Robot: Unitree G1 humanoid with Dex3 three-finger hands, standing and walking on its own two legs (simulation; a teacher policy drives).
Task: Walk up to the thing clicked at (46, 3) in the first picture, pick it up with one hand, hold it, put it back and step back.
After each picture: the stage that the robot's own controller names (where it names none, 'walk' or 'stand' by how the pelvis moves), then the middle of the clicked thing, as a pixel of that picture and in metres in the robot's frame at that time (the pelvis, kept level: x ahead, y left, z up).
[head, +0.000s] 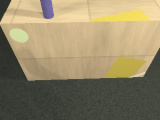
stand; out of the picture +0.94 +0.24 +0.02
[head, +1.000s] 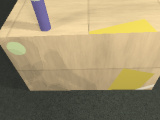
walk; (40, 10) +0.83 +0.29 +0.02
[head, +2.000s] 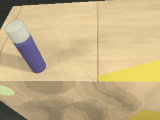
walk; (28, 50) +0.47 +0.25 +0.03
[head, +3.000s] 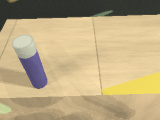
walk; (32, 65) +0.42 +0.22 +0.02
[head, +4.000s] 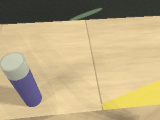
stand; (24, 83) +0.34 +0.22 +0.01
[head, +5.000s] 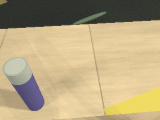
stand; (27, 87) +0.33 +0.21 +0.01
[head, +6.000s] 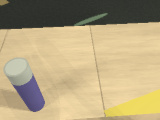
stand; (28, 88) +0.32 +0.21 +0.01
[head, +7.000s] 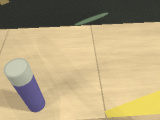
stand; (28, 89) +0.32 +0.21 +0.01
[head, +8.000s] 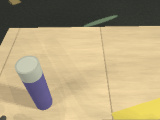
rise first; (37, 86) +0.33 +0.20 +0.01
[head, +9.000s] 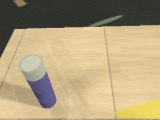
go down; (41, 85) +0.33 +0.19 +0.01
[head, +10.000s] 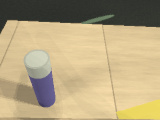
go down; (42, 82) +0.33 +0.16 +0.03
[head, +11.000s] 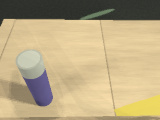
approach; (38, 82) +0.34 +0.17 +0.03
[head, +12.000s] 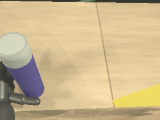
close; (25, 72) +0.33 +0.18 +0.08
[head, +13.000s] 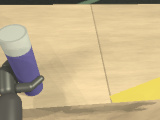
lift; (24, 65) +0.36 +0.18 +0.08
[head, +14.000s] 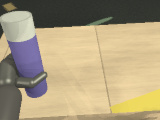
lift; (28, 59) +0.33 +0.16 +0.18
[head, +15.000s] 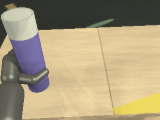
hold; (30, 56) +0.33 +0.16 +0.18
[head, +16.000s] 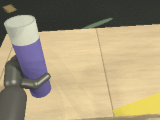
hold; (32, 61) +0.33 +0.16 +0.16
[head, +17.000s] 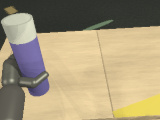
hold; (30, 60) +0.33 +0.16 +0.17
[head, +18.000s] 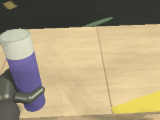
crouch; (26, 74) +0.30 +0.18 +0.14
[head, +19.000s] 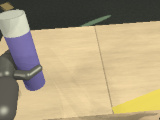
lower; (25, 54) +0.37 +0.18 +0.16
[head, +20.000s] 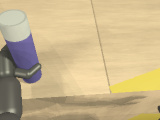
lower; (24, 52) +0.40 +0.18 +0.09
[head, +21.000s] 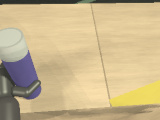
lower; (22, 69) +0.35 +0.19 +0.09
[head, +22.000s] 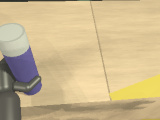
lower; (23, 65) +0.36 +0.18 +0.09
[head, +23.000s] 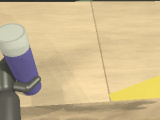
lower; (23, 65) +0.36 +0.19 +0.08
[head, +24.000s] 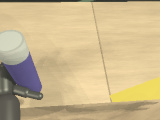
withdraw; (22, 69) +0.35 +0.19 +0.08
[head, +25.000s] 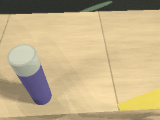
sink last; (34, 79) +0.33 +0.17 +0.06
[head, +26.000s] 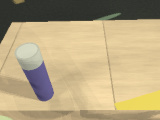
stand; (37, 75) +0.35 +0.19 +0.05
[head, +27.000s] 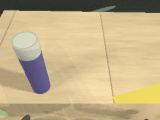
stand; (34, 67) +0.37 +0.18 +0.07
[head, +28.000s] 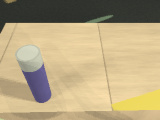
stand; (36, 77) +0.35 +0.18 +0.04
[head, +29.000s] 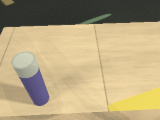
stand; (33, 82) +0.35 +0.20 +0.01
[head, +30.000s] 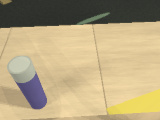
stand; (30, 86) +0.33 +0.21 +0.01
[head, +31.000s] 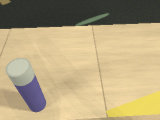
stand; (29, 88) +0.32 +0.21 +0.01
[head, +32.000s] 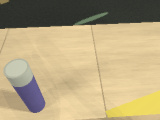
stand; (28, 89) +0.32 +0.21 +0.01
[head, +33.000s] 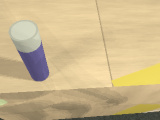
walk; (33, 56) +0.39 +0.17 +0.04
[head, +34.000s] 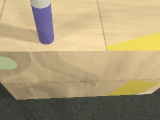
walk; (43, 18) +0.57 +0.19 +0.02
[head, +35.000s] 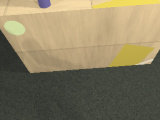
walk; out of the picture +0.88 +0.28 +0.04
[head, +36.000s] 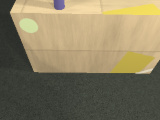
stand; out of the picture +0.95 +0.19 +0.03
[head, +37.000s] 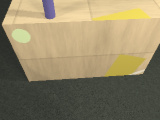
stand; out of the picture +0.95 +0.21 +0.01
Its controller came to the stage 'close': yes
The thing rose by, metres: 0.20
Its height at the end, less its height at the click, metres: +0.00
